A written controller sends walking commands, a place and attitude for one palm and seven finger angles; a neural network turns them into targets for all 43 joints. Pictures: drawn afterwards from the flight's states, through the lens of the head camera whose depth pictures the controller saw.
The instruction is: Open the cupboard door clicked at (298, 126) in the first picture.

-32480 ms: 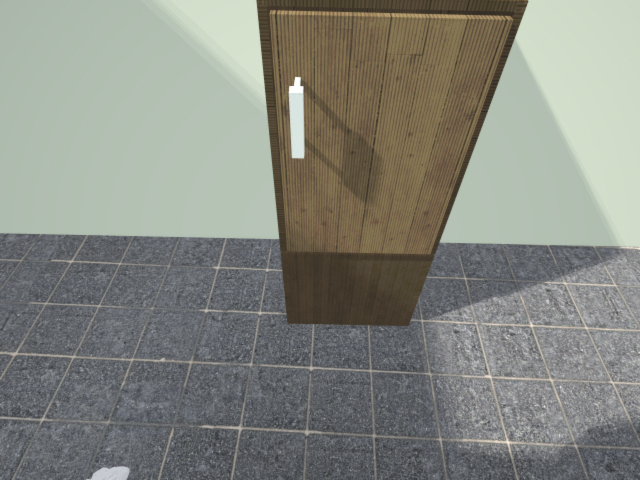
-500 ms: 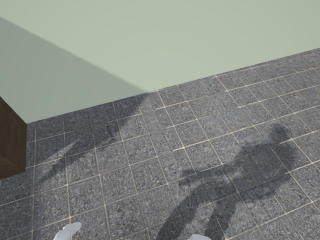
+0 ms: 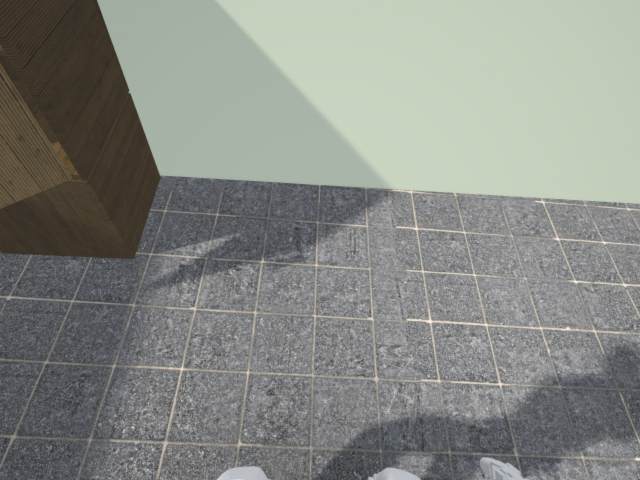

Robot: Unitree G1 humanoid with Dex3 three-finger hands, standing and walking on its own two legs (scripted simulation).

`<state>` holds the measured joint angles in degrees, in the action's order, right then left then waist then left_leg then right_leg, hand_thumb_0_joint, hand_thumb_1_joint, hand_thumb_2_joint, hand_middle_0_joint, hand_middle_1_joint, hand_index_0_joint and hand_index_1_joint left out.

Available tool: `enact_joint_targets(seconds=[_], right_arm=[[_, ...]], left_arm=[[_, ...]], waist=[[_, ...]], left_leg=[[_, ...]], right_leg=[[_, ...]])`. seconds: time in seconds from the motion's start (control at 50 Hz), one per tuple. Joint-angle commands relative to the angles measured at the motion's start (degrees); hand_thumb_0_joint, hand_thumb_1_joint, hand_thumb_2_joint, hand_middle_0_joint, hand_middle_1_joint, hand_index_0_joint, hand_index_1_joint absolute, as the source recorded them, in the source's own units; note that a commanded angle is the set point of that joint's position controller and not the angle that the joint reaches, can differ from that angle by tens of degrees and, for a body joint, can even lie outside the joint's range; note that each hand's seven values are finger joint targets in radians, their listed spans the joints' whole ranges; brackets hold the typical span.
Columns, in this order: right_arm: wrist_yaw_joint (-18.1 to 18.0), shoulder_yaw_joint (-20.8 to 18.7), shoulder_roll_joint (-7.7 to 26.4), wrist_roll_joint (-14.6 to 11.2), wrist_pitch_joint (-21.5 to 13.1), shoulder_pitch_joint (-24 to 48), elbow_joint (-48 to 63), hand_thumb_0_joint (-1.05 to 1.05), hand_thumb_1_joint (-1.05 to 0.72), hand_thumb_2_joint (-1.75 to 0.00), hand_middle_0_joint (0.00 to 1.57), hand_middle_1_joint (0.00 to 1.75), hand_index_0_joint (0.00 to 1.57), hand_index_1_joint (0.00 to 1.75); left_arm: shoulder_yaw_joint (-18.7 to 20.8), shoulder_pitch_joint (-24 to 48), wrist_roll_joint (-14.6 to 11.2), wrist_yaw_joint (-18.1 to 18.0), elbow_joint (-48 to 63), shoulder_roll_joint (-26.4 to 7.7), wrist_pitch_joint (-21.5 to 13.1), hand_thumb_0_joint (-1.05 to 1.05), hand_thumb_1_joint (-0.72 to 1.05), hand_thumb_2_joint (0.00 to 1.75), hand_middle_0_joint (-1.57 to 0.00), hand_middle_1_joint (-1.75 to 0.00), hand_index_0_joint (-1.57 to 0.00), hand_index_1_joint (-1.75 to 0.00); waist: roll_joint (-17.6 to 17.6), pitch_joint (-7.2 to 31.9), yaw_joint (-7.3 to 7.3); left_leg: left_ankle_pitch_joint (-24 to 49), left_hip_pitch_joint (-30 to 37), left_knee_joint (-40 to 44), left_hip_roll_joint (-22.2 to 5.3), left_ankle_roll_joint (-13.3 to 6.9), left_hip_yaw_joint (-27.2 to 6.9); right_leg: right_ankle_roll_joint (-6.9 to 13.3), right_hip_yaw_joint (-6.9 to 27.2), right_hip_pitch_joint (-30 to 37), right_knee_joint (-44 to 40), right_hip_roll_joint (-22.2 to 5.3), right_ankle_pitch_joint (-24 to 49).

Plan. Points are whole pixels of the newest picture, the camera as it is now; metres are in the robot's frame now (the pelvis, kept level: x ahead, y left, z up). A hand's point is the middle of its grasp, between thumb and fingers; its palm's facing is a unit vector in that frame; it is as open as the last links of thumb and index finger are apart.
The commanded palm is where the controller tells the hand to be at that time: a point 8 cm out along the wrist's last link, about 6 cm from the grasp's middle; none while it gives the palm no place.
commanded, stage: turn to face it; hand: left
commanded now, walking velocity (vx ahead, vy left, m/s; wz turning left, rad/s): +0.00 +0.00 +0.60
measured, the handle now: out of the picture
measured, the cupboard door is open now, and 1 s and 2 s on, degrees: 41 41 41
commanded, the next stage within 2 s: take the last steps up to it in 1.24 s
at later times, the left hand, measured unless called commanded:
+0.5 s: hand out of the picture +0.08 +0.18 -0.14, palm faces +0.25 -0.93 -0.27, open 7.4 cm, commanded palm none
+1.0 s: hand out of the picture -0.08 +0.22 -0.17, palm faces +0.56 -0.79 -0.24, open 7.4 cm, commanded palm none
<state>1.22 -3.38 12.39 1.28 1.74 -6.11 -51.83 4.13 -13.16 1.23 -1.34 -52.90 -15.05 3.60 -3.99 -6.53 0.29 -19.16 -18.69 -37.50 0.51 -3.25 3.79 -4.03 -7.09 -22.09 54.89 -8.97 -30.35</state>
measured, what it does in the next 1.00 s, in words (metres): steps on the spot, turning left: right foot, then left foot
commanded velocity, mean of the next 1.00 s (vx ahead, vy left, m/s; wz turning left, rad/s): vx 0.00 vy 0.00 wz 0.52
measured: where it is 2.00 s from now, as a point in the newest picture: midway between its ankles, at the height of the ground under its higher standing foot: outside the picture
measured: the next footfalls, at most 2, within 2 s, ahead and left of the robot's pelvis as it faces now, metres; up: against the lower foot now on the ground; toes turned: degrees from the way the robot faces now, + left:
right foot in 0.42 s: +0.07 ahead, -0.14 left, +0.00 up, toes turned +12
left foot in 0.80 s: -0.01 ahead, +0.11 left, +0.00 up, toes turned +33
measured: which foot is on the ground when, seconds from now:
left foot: down 0.00-0.42, up 0.44-0.78, down 0.80-1.00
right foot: up 0.00-0.40, down 0.42-0.80, up 0.82-1.00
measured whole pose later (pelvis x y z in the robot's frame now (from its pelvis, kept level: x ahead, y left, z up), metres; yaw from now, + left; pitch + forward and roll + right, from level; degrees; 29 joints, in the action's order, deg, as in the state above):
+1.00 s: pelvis +0.00 +0.01 +0.01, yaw +33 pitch +1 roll -2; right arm -0.5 -2.0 11.7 1.5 0.8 -6.3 -52.3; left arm 4.2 -11.7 1.1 -1.1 -54.2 -15.4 3.5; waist -2.5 -5.8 1.3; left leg -15.8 -15.3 -30.2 1.0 -3.4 1.2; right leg -4.5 -2.2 -27.1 62.8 -5.5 -24.9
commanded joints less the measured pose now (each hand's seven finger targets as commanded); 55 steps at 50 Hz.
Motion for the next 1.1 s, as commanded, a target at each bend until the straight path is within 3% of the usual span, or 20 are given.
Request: enact_joint_targets(seconds=[0.0, 0.04, 0.2, 0.3, 0.34, 0.36, 0.38, 0.4, 0.42, 0.46, 0.52, 0.6, 0.66, 0.74, 0.76, 0.78, 0.8, 0.84, 0.9, 1.08], right_arm=[[-2.15, -2.78, 11.91, -0.02, -0.91, -5.08, 2.38, 0.0, -0.9, -0.9, 0.2, 0.3, 0.2, 0.3], [-2.15, -2.37, 11.23, -0.11, -1.34, -4.33, 2.51, 0.0, -0.9, -0.9, 0.2, 0.3, 0.2, 0.3], [-1.87, -2.88, 11.29, 0.17, -0.91, -7.24, 1.54, 0.0, -0.9, -0.9, 0.2, 0.3, 0.2, 0.3], [-1.75, -3.52, 11.49, 0.37, -0.21, -5.55, 2.33, 0.0, -0.9, -0.9, 0.2, 0.3, 0.2, 0.3], [-1.69, -3.6, 10.71, -0.04, -0.03, -3.81, 2.88, 0.0, -0.9, -0.9, 0.2, 0.3, 0.2, 0.3], [-1.5, -3.51, 9.27, -0.47, -0.12, -3.95, 2.97, 0.0, -0.9, -0.9, 0.2, 0.3, 0.2, 0.3], [-1.1, -3.27, 6.38, -1.05, -0.33, -4.99, 3.52, 0.0, -0.9, -0.9, 0.2, 0.3, 0.2, 0.3], [-0.89, -3.24, 5.61, -0.89, -0.35, -4.85, 4.59, 0.0, -0.9, -0.9, 0.2, 0.3, 0.2, 0.3], [-0.86, -3.52, 7.32, -0.19, 0.56, -4.59, 3.53, 0.0, -0.9, -0.9, 0.2, 0.3, 0.2, 0.3], [-0.19, -3.38, 6.58, -0.15, 1.45, -4.23, 1.94, 0.0, -0.9, -0.9, 0.2, 0.3, 0.2, 0.3], [0.45, -2.48, 4.95, -0.38, 1.63, -3.69, 1.62, 0.0, -0.9, -0.9, 0.2, 0.3, 0.2, 0.3], [0.73, -1.68, 3.6, -0.61, 1.43, 1.53, 2.49, 0.0, -0.9, -0.9, 0.2, 0.3, 0.2, 0.3], [0.79, -1.31, 3.51, -0.84, 1.03, 2.86, 2.94, 0.0, -0.9, -0.9, 0.2, 0.3, 0.2, 0.3], [0.44, -1.68, 5.45, -0.57, -0.06, -2.97, 1.73, 0.0, -0.9, -0.9, 0.2, 0.3, 0.2, 0.3], [0.23, -2.77, 9.9, -0.21, -0.57, -6.47, 1.23, 0.0, -0.9, -0.9, 0.2, 0.3, 0.2, 0.3], [-0.23, -4.4, 16.56, 0.15, -0.77, -10.84, 0.87, 0.0, -0.9, -0.9, 0.2, 0.3, 0.2, 0.3], [-0.72, -4.04, 16.89, -0.17, -0.38, -14.03, -0.47, 0.0, -0.9, -0.9, 0.2, 0.3, 0.2, 0.3], [-2.32, -3.31, 13.72, 0.13, -0.77, -9.23, 0.84, 0.0, -0.9, -0.9, 0.2, 0.3, 0.2, 0.3], [-2.57, -1.77, 10.39, 0.08, -1.47, -3.98, 1.79, 0.0, -0.9, -0.9, 0.2, 0.3, 0.2, 0.3], [-2.51, -1.52, 9.35, 0.19, -1.34, -6.38, -0.02, 0.0, -0.9, -0.9, 0.2, 0.3, 0.2, 0.3]], left_arm=[[1.05, 4.81, -0.03, 0.55, 5.93, -3.53, -1.81, 0.0, 0.9, 0.9, -0.2, -0.3, -0.2, -0.3], [1.16, 2.88, 0.0, 0.71, 4.76, -3.63, -1.76, 0.0, 0.9, 0.9, -0.2, -0.3, -0.2, -0.3], [0.69, 7.24, -0.24, 0.32, 6.91, -3.03, -2.09, 0.0, 0.9, 0.9, -0.2, -0.3, -0.2, -0.3], [0.61, 5.53, -0.6, -0.03, 7.36, -2.64, -2.56, 0.0, 0.9, 0.9, -0.2, -0.3, -0.2, -0.3], [0.93, 1.56, -0.86, -0.36, 6.52, -3.05, -3.17, 0.0, 0.9, 0.9, -0.2, -0.3, -0.2, -0.3], [1.28, -0.4, -0.74, -0.61, 6.16, -4.33, -3.79, 0.0, 0.9, 0.9, -0.2, -0.3, -0.2, -0.3], [2.18, -1.85, 0.08, -1.06, 5.95, -8.48, -4.31, 0.0, 0.9, 0.9, -0.2, -0.3, -0.2, -0.3], [2.3, -1.37, 0.61, -1.13, 6.54, -11.06, -4.23, 0.0, 0.9, 0.9, -0.2, -0.3, -0.2, -0.3], [1.87, -0.08, 0.13, -1.31, 6.58, -9.15, -4.31, 0.0, 0.9, 0.9, -0.2, -0.3, -0.2, -0.3], [0.8, 5.1, -0.17, -1.05, 7.32, -5.72, -4.27, 0.0, 0.9, 0.9, -0.2, -0.3, -0.2, -0.3], [0.57, 4.63, -0.01, -1.0, 7.49, -4.87, -4.63, 0.0, 0.9, 0.9, -0.2, -0.3, -0.2, -0.3], [1.28, -1.33, 0.34, -0.7, 5.08, -7.14, -4.46, 0.0, 0.9, 0.9, -0.2, -0.3, -0.2, -0.3], [1.9, -2.94, 0.53, -0.54, 4.55, -8.96, -4.21, 0.0, 0.9, 0.9, -0.2, -0.3, -0.2, -0.3], [2.37, -2.09, -0.09, -0.04, 4.21, -9.41, -3.84, 0.0, 0.9, 0.9, -0.2, -0.3, -0.2, -0.3], [2.07, -1.96, -0.53, 0.31, 5.29, -7.57, -3.59, 0.0, 0.9, 0.9, -0.2, -0.3, -0.2, -0.3], [0.71, -0.44, -0.84, 0.71, 7.66, -2.83, -3.34, 0.0, 0.9, 0.9, -0.2, -0.3, -0.2, -0.3], [0.12, 3.96, -0.07, -0.15, 8.8, -3.48, -2.29, 0.0, 0.9, 0.9, -0.2, -0.3, -0.2, -0.3], [0.38, 5.77, -0.49, -0.19, 6.69, -2.92, -2.28, 0.0, 0.9, 0.9, -0.2, -0.3, -0.2, -0.3], [0.55, 1.66, -0.15, 0.61, 3.39, -2.58, -1.87, 0.0, 0.9, 0.9, -0.2, -0.3, -0.2, -0.3], [-0.19, 3.4, -0.31, 0.38, 3.61, -1.08, -1.82, 0.0, 0.9, 0.9, -0.2, -0.3, -0.2, -0.3]], waist=[[12.31, 8.79, -2.13], [11.64, 8.85, -0.93], [12.1, 8.39, -2.35], [14.42, 9.16, -1.46], [12.38, 10.84, 0.6], [8.84, 11.68, 1.61], [-3.49, 12.37, 2.12], [-10.83, 10.79, 2.21], [-8.73, 9.1, 1.29], [-7.1, 4.88, -1.41], [-6.42, 6.11, -1.76], [-6.61, 6.42, 1.43], [-9.14, 6.7, 2.04], [-5.94, 10.39, -1.62], [4.26, 14.05, -3.76], [22.5, 15.2, -6.11], [16.95, 15.57, -7.18], [15.64, 11.66, -5.23], [10.83, 8.92, -1.17], [11.58, 8.4, -1.66]], left_leg=[[30.49, 11.93, 17.53, -15.49, -6.11, -18.02], [32.06, 12.27, 17.43, -13.35, -5.31, -15.52], [28.59, 11.94, 16.83, -12.7, -6.75, -21.66], [27.97, 6.55, 14.59, -10.94, -6.09, -26.09], [25.86, 2.63, 11.41, -8.81, -4.16, -26.17], [20.38, -2.05, 8.18, -6.18, -1.63, -24.77], [4.88, -12.45, -1.62, -0.02, 2.34, -16.85], [-15.9, -15.83, -15.43, 5.68, 5.41, -7.67], [-15.13, -14.68, -26.24, 2.23, 5.1, -9.51], [-7.72, -15.63, -34.39, -0.52, 6.06, -8.0], [-4.79, -14.09, -30.0, -1.68, 7.18, -4.94], [-7.49, -10.47, -16.49, -1.23, 7.31, -0.64], [-8.17, -7.48, -9.36, -0.67, 6.42, 1.3], [4.6, 7.64, 9.75, 0.62, 4.66, 2.86], [17.61, 18.78, 12.77, -6.52, 1.54, -5.32], [42.0, 24.89, 14.62, -23.24, -7.82, -27.11], [42.42, 21.24, 14.17, -25.83, -11.07, -26.74], [38.92, 16.19, 14.63, -20.38, -10.02, -22.47], [36.57, 12.17, 16.34, -15.0, -6.83, -14.86], [33.81, 12.08, 16.92, -13.94, -7.29, -16.08]], right_leg=[[-0.92, 7.65, -12.36, 13.47, 1.71, 6.03], [-1.4, 7.5, -11.25, 11.81, 2.44, 8.62], [-1.66, 7.37, -7.85, -0.5, 5.33, 6.91], [-0.14, 6.38, 2.58, -13.74, 8.76, 6.95], [0.52, 5.98, 11.71, -24.76, 9.18, 14.13], [1.24, 8.0, 19.17, -33.16, 6.55, 18.97], [5.06, 19.43, 27.48, -37.82, -5.83, 21.14], [12.03, 28.1, 24.05, -38.65, -18.7, 29.24], [14.36, 26.01, 17.42, -38.5, -18.48, 28.74], [12.38, 16.53, 13.46, -37.22, -11.56, 30.56], [10.34, 7.45, 15.37, -35.07, -9.14, 38.9], [10.03, 4.55, 18.9, -32.56, -10.41, 45.26], [10.15, 3.64, 19.22, -30.45, -11.48, 47.84], [5.45, -1.31, 13.9, -19.64, -10.08, 44.09], [2.19, -4.19, 4.25, -10.02, -6.95, 32.73], [-1.49, -3.81, -10.95, 3.32, 1.32, -7.1], [-0.23, 3.63, -10.72, 8.5, 1.15, -10.25], [-0.26, 7.16, -12.14, 11.9, 1.28, -2.93], [-0.55, 6.74, -8.86, 11.08, 2.39, 5.48], [-0.56, 5.49, -3.53, -3.27, 5.31, 5.8]])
